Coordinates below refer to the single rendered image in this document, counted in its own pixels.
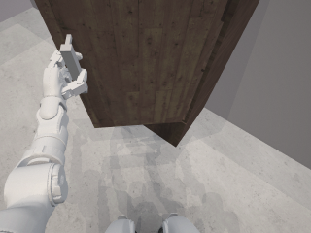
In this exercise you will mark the left robot hand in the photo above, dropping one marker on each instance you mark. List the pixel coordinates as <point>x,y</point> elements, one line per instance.
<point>54,80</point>

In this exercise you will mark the left robot thigh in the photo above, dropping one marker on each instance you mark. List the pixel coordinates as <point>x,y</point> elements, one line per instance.
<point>121,226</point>

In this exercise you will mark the handle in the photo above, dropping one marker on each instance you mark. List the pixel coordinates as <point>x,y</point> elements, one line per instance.
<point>70,58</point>

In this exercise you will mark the robot left forearm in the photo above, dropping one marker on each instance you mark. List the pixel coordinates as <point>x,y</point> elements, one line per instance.
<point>50,141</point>

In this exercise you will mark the robot left shin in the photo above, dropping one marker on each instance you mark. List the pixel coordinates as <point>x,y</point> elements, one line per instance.
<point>122,217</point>

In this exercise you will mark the cupboard door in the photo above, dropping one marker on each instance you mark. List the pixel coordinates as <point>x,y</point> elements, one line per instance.
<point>143,57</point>

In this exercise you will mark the robot left upper arm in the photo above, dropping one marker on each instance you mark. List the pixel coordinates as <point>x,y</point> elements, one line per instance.
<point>32,193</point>

